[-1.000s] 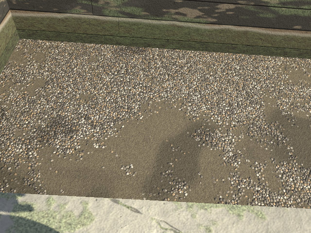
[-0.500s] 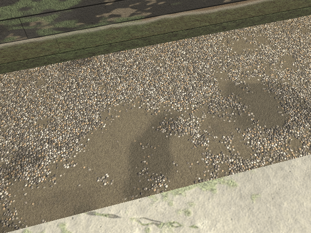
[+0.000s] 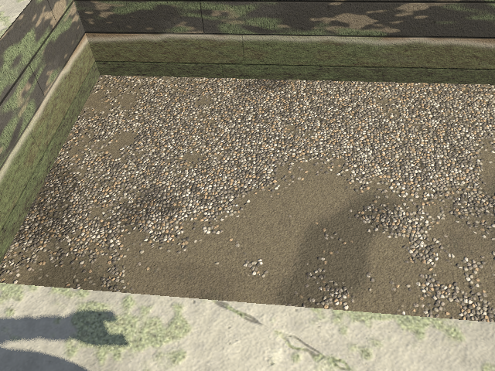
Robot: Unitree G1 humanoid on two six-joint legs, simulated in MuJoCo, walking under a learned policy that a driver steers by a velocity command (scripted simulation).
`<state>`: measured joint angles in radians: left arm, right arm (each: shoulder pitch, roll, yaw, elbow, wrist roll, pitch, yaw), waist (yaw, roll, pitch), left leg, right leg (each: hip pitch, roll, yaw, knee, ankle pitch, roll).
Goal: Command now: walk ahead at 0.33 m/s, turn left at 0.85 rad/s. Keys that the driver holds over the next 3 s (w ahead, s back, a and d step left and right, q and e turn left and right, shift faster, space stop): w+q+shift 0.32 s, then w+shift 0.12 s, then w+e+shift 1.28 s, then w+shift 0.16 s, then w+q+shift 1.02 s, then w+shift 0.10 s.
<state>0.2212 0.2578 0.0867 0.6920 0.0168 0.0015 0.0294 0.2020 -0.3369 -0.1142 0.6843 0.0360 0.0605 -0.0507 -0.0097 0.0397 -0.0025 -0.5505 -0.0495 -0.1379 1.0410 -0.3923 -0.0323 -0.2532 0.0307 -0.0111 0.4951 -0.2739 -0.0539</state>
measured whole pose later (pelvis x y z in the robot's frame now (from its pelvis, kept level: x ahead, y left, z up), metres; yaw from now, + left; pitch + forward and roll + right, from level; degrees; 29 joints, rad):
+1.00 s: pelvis +0.42 +0.24 -0.05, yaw +8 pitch -1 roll +2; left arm 0.27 0.28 0.05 0.68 -0.03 0.04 -0.01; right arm 0.21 -0.27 -0.03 0.73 -0.02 0.00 -0.05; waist 0.07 -0.01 0.09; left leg -0.40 -0.04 0.07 1.53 -0.33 -0.02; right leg -0.53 0.13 -0.03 0.89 -0.35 -0.19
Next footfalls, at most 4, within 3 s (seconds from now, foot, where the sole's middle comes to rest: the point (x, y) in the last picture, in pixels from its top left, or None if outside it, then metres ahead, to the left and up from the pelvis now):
0.48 left None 0.20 0.24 -0.78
0.94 right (186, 361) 0.54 0.23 -0.78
1.26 left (126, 336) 0.61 0.41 -0.78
1.54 right None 0.51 0.16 -0.78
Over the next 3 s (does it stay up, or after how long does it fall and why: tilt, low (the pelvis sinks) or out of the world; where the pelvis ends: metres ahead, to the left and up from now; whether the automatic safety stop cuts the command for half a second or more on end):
stays up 0.43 0.22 -0.03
